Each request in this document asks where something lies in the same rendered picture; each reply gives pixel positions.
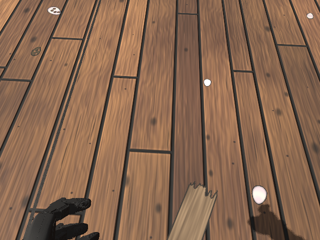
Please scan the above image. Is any left robot hand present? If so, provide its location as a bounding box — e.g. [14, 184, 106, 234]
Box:
[22, 197, 100, 240]

